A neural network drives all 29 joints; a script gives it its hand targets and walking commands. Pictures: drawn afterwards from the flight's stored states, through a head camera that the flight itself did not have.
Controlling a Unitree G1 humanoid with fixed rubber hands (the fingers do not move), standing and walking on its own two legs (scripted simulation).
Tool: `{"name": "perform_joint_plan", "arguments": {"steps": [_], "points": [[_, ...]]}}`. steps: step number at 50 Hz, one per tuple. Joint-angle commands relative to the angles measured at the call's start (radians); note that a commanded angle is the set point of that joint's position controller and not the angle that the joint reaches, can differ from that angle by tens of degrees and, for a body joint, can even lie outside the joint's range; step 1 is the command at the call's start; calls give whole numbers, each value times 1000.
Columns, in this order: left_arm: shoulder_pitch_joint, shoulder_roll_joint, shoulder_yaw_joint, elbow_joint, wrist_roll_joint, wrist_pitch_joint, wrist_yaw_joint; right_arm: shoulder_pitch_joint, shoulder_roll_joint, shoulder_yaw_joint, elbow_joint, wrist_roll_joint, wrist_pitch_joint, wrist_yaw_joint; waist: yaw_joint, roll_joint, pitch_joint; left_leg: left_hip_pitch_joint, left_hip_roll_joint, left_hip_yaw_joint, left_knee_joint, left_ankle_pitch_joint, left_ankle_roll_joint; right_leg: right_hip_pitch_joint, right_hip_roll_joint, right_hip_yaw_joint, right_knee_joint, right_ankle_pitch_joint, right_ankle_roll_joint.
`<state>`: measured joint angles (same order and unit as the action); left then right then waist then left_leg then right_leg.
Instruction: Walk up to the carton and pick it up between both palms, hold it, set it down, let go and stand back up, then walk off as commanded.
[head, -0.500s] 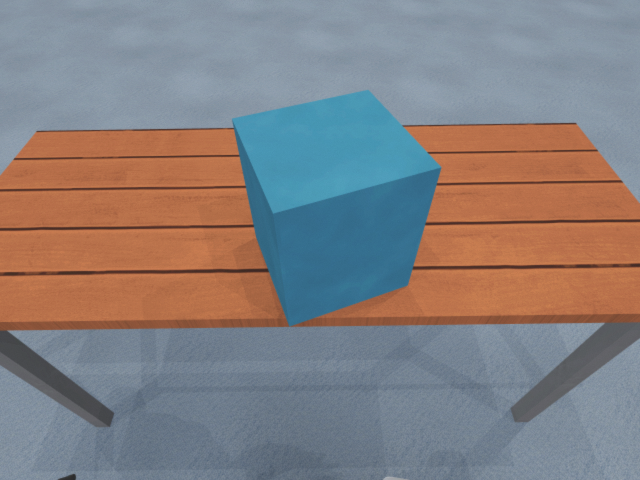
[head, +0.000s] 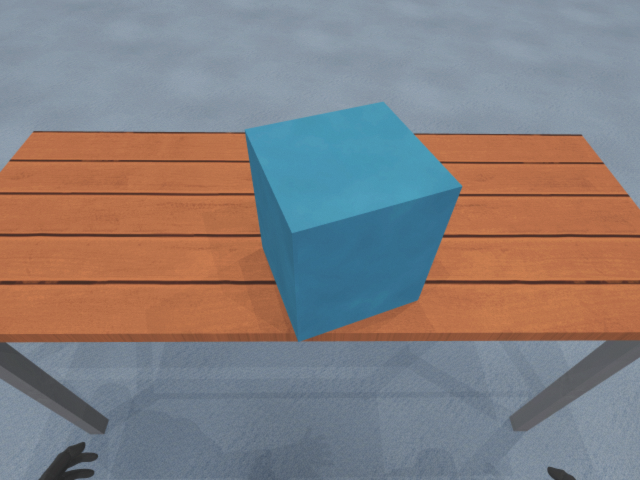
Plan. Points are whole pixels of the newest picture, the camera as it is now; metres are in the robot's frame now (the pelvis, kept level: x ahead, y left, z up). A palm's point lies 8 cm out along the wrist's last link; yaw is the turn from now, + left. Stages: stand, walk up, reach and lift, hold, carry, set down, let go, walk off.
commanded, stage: walk up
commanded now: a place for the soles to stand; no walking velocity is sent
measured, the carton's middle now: (340, 223) +0.46 -0.02 +0.05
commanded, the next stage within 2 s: reach and lift in 1.00 s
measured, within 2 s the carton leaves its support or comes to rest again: neither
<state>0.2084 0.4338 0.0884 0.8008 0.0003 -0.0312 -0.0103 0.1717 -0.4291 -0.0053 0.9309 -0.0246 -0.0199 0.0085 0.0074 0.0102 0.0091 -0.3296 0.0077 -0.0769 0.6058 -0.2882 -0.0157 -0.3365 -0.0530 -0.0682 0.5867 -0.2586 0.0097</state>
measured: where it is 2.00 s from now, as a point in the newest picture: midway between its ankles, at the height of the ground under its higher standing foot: outside the picture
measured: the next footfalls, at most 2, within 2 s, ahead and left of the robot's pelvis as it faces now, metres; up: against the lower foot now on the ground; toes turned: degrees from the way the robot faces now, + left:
none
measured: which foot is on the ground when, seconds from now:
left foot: down 0.00-1.00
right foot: down 0.00-1.00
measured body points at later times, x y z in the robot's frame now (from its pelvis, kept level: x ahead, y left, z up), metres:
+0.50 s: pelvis +0.01 +0.00 +0.00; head +0.02 +0.00 +0.45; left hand +0.13 +0.34 -0.08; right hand +0.11 -0.32 -0.11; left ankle +0.02 +0.14 -0.73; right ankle +0.03 -0.13 -0.73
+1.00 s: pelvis +0.02 +0.00 +0.00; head +0.03 +0.00 +0.45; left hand +0.13 +0.34 -0.08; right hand +0.12 -0.32 -0.11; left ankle +0.02 +0.14 -0.73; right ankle +0.03 -0.13 -0.73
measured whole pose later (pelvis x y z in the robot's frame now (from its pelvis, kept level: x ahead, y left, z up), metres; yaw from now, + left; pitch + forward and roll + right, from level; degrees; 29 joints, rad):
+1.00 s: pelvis +0.02 +0.00 +0.00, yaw +0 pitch +2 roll +0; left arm 0.21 0.43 0.09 0.80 0.00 -0.03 -0.01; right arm 0.17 -0.43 0.00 0.93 -0.02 -0.02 0.02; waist 0.01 0.01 -0.02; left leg -0.32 0.01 -0.08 0.57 -0.29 -0.02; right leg -0.33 -0.05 -0.07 0.55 -0.26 0.02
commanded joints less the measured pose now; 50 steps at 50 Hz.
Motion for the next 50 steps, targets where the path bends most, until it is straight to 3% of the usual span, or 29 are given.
{"name": "perform_joint_plan", "arguments": {"steps": [1, 2, 4, 7, 8, 13, 15, 16, 17, 18, 20, 21, 24, 25, 27, 28, 29, 30, 31, 35, 40, 42, 43, 44, 46, 47, 48, 49, 50], "points": [[-64, 171, 7, 35, -2, -12, 3, -27, -196, -36, -44, 13, -23, 3, 17, 69, -64, -67, 83, -125, -154, 135, 73, 177, -83, 90, -85, -6, -66], [-87, 182, 5, 21, 12, -15, 6, -48, -167, -34, -42, 10, -16, 5, -6, 27, -29, -62, 91, -134, -184, 96, 83, 159, -79, 74, -107, -17, -62], [-107, 182, -1, 18, 8, -12, 5, -35, -175, -30, -32, 7, -17, 6, -9, -3, -51, -37, 88, -120, -184, 79, 80, 162, -92, 89, -139, -56, -60], [-83, 166, 0, 18, 5, -15, 4, -61, -201, -31, -38, 6, -18, 1, 24, 94, -51, -44, 97, -144, -194, 135, 84, 167, -80, 85, -111, -38, -61], [-74, 163, -7, 23, 0, -15, 5, -51, -198, -39, -50, 11, -20, 5, 15, -3, -103, 4, 103, -138, -177, 136, 77, 183, -84, 88, -110, 2, -67], [-108, 175, 7, 24, 5, -7, 8, -47, -193, -38, -28, 7, -19, 3, 3, 72, -47, -44, 87, -126, -185, 165, 67, 181, -73, 55, -77, 5, -54], [-74, 163, 2, 32, 5, -10, 6, -77, -183, -21, -39, 9, -22, 3, 24, 67, -10, -82, 99, -154, -219, 109, 81, 191, -66, 64, -98, -20, -48], [-69, 177, 1, 21, 7, -15, 4, -50, -201, -29, -43, 15, -22, 6, 15, 24, -110, -35, 86, -131, -168, 123, 77, 224, -85, 78, -101, -35, -57], [-99, 155, -1, 22, 8, -16, 6, -59, -187, -30, -31, 9, -19, 3, -5, 60, -38, -63, 76, -122, -184, 112, 67, 171, -91, 91, -126, -30, -61], [-116, 183, 9, -2, 8, -13, 2, -24, -194, -30, -40, 4, -17, 7, -4, 19, -77, -55, 81, -131, -207, -26, 81, 191, -85, 91, -141, -139, -67], [-98, 178, -2, 14, 10, -11, -1, -33, -186, -20, -40, 3, -20, 8, 7, 23, -40, -92, 88, -168, -257, -116, 86, 188, -73, 81, -134, -190, -73], [-111, 189, 15, 12, 15, -17, 2, -46, -185, -22, -30, 3, -21, 12, 5, 9, 0, -93, 82, -144, -222, -57, 75, 194, -68, 81, -141, -147, -62], [-63, 167, 7, 21, 12, -15, -2, -6, -207, -29, -32, -3, -28, 12, 16, 80, -86, -56, 68, -117, -230, 7, 73, 217, -67, 65, -100, -82, -67], [-49, 175, 9, 28, 17, -14, -1, -18, -193, -36, -15, -2, -30, 7, 8, 40, -78, -38, 89, -124, -234, 75, 66, 230, -64, 56, -103, -43, -54], [-53, 173, 11, 28, 15, -19, 2, -6, -187, -29, -21, -4, -34, 1, 26, 54, -102, -22, 81, -100, -175, 222, 71, 240, -63, 39, -70, 33, -63], [-57, 163, 9, 23, 11, -21, 3, -16, -190, -27, -35, 3, -33, 0, 18, -1, -84, -48, 71, -129, -159, 224, 72, 251, -76, 58, -72, 100, -70], [-18, 171, 9, 33, 5, -21, 0, -37, -182, -29, -42, 1, -30, -1, 24, 34, -133, 38, 94, -104, -152, 278, 69, 232, -89, 48, -85, 134, -72], [-50, 173, 9, 6, 7, -16, 1, -18, -205, -29, -51, 5, -30, -2, 15, 65, -131, 23, 75, -85, -137, 249, 76, 215, -82, 61, -72, 127, -63], [-70, 162, 5, 19, 6, -18, 4, 11, -206, -39, -41, 4, -30, -4, -5, 8, -146, 20, 72, -98, -120, 272, 76, 245, -85, 44, -54, 167, -70], [-73, 167, 5, 7, 9, -8, 4, -1, -198, -32, -38, 5, -21, 1, -2, 49, -80, -2, 78, -116, -177, 140, 82, 170, -82, 62, -99, -9, -63], [-74, 158, 7, 10, 7, -14, -1, -50, -191, -29, -44, 4, -25, 1, 8, 55, -68, -26, 68, -101, -183, 129, 59, 201, -68, 76, -127, -5, -57], [-100, 159, 4, -5, 10, -6, 2, -20, -203, -35, -43, -13, -21, 2, -6, 85, -37, -82, 81, -131, -230, 46, 77, 199, -57, 55, -82, -44, -63], [-89, 167, 7, 1, 8, -4, 4, -25, -199, -29, -55, -14, -21, 3, 3, 46, -72, -39, 96, -146, -227, 55, 88, 181, -66, 62, -103, -95, -62], [-65, 169, 13, 7, 16, -7, 3, -20, -185, -37, -58, -11, -22, 4, 16, 76, -45, -56, 89, -146, -247, 3, 81, 185, -52, 50, -102, -140, -57], [-63, 174, 1, 8, 23, -9, -2, -24, -208, -40, -57, 0, -23, 1, 11, 15, -63, -11, 90, -149, -236, 6, 78, 166, -57, 71, -128, -91, -63], [-97, 162, 10, 6, 12, -7, -3, -13, -208, -29, -43, -3, -20, 8, 10, 26, -16, -94, 92, -164, -249, 39, 75, 203, -52, 43, -108, -64, -56], [-66, 167, 14, 16, 18, -13, -3, -31, -183, -35, -53, -9, -24, 8, 14, 34, -61, -5, 86, -107, -225, 94, 72, 180, -68, 68, -130, -59, -73], [-61, 152, 7, 14, 7, -15, -3, -24, -182, -30, -47, -9, -26, 7, 16, 70, -68, -38, 80, -122, -209, 136, 72, 208, -63, 72, -134, -33, -53], [-48, 176, 7, 8, 18, -15, 1, -17, -198, -34, -53, -9, -27, 5, 1, 101, -117, 16, 71, -93, -179, 130, 64, 206, -70, 69, -109, 3, -66]]}}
